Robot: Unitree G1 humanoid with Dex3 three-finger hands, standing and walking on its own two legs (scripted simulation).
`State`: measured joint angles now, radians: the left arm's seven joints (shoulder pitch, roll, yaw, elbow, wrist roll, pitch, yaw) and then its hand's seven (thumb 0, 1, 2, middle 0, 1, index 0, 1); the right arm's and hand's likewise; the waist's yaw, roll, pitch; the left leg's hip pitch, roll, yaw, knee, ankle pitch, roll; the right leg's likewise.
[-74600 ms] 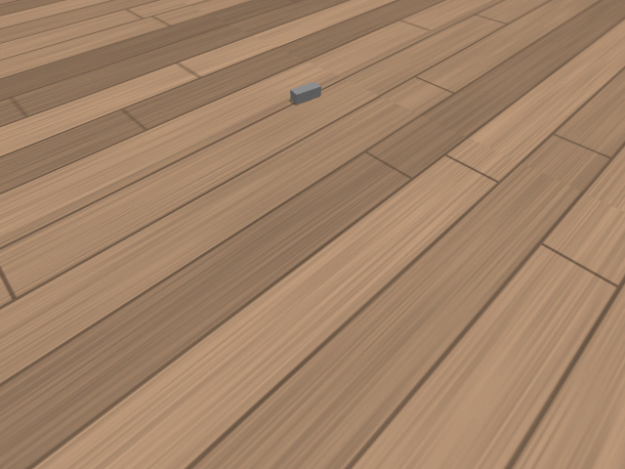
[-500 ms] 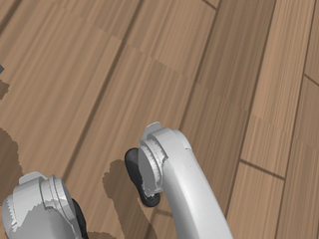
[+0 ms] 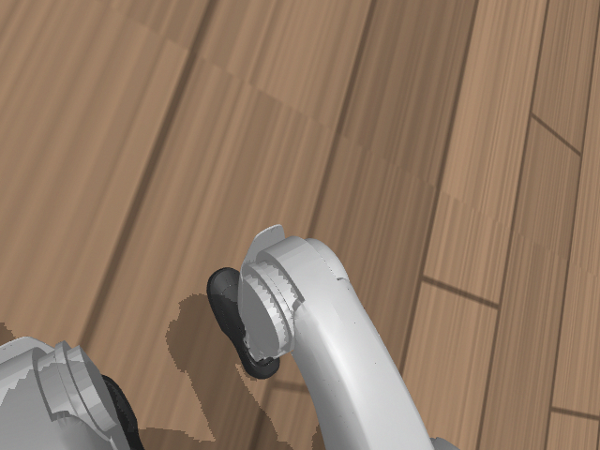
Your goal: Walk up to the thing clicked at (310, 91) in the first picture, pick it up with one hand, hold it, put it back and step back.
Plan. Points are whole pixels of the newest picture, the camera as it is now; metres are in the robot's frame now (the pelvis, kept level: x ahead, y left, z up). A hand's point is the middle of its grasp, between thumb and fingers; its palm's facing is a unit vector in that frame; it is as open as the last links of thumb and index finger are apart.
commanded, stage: rest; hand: left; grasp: from above
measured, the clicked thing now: out of the picture +0.52 +0.27 -0.28
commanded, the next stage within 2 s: open in 1.66 s
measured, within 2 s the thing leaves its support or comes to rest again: rests again in 1.66 s
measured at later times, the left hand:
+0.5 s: hand out of the picture +0.53 +0.27 -0.26, palm faces -0.24 -0.37 -0.90, open 10.0 cm
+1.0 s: hand out of the picture +0.53 +0.28 -0.27, palm faces -0.23 -0.37 -0.90, open 10.0 cm
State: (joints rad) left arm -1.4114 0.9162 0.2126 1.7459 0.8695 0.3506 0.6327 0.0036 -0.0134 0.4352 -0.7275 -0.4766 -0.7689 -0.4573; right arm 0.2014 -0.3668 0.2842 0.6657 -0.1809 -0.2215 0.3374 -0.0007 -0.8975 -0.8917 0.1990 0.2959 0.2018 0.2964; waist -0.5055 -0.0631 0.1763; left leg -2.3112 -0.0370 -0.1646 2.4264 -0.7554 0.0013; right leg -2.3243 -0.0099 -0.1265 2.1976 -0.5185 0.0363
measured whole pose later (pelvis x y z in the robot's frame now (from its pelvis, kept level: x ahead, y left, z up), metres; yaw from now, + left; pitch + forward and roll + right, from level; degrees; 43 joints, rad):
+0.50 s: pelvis +0.00 +0.00 +0.00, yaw -2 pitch +36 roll -14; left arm -1.43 0.99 0.19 1.72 0.86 0.35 0.64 0.00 -0.03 0.45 -0.75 -0.47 -0.79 -0.45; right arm 0.20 -0.40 0.33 0.61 -0.18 -0.21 0.33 0.00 -0.90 -0.89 0.20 0.30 0.20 0.30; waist -0.53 -0.10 0.22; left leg -2.30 -0.03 -0.20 2.43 -0.76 0.00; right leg -2.30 0.00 -0.16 2.18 -0.51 0.04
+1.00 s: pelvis +0.00 +0.00 +0.00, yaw -3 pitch +35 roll -15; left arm -1.43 1.04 0.17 1.71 0.85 0.33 0.64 0.00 -0.02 0.44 -0.73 -0.48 -0.77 -0.46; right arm 0.18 -0.40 0.37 0.60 -0.18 -0.23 0.32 0.00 -0.90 -0.89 0.20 0.30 0.20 0.30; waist -0.53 -0.12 0.24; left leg -2.30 -0.03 -0.22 2.44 -0.76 0.00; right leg -2.29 0.00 -0.17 2.17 -0.51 0.04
